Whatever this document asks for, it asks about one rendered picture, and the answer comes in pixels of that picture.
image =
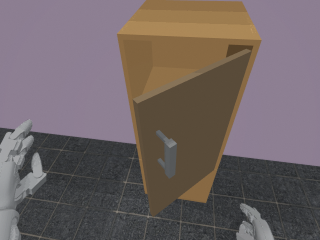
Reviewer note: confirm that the cupboard door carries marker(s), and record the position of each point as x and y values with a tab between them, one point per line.
195	111

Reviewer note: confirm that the right robot hand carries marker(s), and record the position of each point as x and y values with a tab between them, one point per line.
259	230

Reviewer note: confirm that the left robot hand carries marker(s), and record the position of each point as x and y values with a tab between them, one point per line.
13	149

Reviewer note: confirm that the handle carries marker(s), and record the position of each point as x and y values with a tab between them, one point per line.
170	154

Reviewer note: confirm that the left robot forearm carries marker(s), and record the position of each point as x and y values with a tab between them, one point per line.
9	219

